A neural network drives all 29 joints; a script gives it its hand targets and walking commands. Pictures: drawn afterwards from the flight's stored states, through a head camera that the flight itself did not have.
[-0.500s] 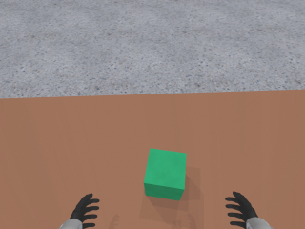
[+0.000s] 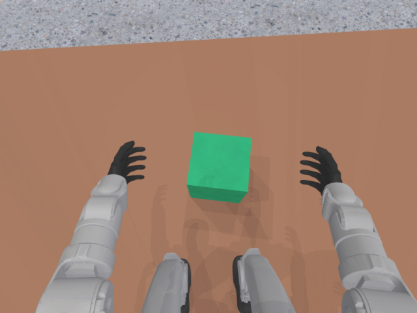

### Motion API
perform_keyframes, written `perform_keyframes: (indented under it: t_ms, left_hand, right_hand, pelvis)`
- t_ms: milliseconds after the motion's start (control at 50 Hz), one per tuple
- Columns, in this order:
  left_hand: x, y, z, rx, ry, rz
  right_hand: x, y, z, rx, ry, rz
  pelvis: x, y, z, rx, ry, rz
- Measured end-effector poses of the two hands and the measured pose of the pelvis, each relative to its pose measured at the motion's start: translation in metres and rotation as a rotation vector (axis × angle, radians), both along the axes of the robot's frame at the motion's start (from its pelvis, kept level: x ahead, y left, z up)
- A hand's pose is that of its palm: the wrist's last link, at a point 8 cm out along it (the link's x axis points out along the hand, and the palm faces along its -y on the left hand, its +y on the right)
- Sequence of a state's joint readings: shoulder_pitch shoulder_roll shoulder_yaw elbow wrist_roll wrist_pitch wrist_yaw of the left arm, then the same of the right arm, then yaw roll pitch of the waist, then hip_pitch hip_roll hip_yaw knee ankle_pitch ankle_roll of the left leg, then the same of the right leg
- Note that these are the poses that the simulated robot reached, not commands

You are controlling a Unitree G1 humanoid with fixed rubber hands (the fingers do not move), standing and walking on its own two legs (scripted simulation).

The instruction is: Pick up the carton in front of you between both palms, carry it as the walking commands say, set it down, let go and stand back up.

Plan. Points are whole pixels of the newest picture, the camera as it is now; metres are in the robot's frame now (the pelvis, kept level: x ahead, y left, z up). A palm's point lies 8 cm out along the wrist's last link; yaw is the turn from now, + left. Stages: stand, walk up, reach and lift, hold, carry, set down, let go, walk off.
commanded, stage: reach and lift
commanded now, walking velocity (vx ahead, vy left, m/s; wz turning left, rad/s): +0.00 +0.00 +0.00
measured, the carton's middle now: (218, 170) +0.53 -0.05 -0.56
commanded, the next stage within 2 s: none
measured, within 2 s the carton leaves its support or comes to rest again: neither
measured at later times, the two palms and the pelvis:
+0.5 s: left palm (145, 108) +0.57 +0.15 -0.13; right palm (307, 125) +0.50 -0.24 -0.13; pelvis -0.01 +0.00 -0.03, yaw +0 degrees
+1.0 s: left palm (163, 148) +0.55 +0.14 -0.35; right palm (282, 161) +0.48 -0.24 -0.35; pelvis -0.03 +0.01 -0.19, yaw -3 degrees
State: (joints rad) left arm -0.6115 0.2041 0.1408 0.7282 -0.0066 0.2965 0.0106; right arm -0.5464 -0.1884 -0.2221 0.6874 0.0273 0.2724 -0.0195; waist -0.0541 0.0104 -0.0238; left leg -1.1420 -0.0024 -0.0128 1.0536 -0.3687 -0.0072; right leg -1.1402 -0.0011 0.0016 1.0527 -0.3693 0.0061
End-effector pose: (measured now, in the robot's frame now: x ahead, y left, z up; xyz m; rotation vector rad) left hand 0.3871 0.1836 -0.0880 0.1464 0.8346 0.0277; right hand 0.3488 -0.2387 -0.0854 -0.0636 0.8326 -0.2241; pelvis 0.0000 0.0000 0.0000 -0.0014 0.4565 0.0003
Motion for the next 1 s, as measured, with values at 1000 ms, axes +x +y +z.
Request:
perform_keyframes:
  t_ms: [1000]
  left_hand:
    - [0.164, -0.045, -0.265, -0.033, -0.151, -0.032]
  right_hand:
    - [0.136, -0.001, -0.261, 0.008, -0.147, -0.097]
  pelvis:
    - [-0.026, 0.009, -0.192, -0.015, 0.45, -0.025]
